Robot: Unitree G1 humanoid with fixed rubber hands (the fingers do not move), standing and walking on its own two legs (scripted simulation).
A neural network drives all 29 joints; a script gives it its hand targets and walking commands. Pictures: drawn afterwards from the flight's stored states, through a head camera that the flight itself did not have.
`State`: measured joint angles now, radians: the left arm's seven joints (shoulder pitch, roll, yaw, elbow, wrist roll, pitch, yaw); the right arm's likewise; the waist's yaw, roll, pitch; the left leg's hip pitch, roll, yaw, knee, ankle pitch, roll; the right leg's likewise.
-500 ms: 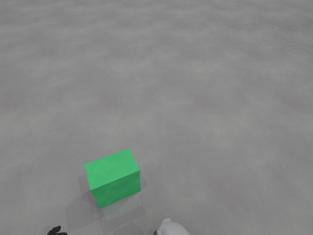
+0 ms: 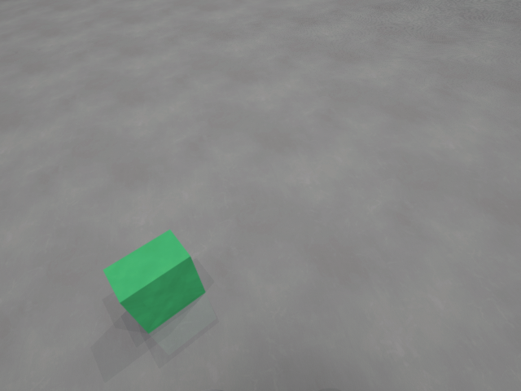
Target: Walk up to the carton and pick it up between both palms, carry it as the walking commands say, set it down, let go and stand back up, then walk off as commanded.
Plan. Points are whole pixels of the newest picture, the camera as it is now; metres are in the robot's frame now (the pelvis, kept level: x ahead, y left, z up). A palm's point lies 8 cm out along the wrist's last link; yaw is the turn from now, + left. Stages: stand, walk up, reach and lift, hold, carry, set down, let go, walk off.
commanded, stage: walk off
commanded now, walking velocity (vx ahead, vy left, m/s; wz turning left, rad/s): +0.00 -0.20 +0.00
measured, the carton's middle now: (159, 282) +0.61 +0.45 -0.62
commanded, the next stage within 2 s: none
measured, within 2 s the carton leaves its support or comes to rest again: neither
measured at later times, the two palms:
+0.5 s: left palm out of the picture +0.01 +0.19 -0.12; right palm out of the picture -0.10 -0.35 -0.13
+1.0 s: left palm out of the picture -0.06 +0.06 -0.14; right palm out of the picture -0.11 -0.45 -0.11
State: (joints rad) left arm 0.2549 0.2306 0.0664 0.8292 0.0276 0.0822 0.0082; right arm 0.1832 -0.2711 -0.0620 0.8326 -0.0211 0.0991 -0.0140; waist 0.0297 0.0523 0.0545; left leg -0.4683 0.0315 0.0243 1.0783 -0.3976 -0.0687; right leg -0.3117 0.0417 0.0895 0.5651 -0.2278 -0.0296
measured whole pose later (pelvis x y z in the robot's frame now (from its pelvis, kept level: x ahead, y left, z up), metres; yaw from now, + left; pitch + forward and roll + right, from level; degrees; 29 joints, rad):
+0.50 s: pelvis -0.10 -0.07 -0.01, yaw -4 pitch +0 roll -1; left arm 0.22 0.28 0.07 0.87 0.04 0.10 -0.03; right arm 0.29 -0.26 -0.08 0.91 -0.04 0.06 -0.05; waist -0.05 0.02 0.02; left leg -0.33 0.18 0.01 0.59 -0.25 -0.10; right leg -0.21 0.00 -0.03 0.54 -0.34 0.05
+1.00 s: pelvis -0.11 -0.19 +0.00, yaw -4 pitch -1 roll -2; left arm 0.26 0.25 0.05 0.95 0.04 0.08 0.00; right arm 0.29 -0.19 -0.04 0.96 -0.03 0.03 -0.08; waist -0.02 -0.05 0.04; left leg -0.20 0.09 0.17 0.53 -0.30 0.02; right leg -0.41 0.04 0.01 1.07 -0.39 0.06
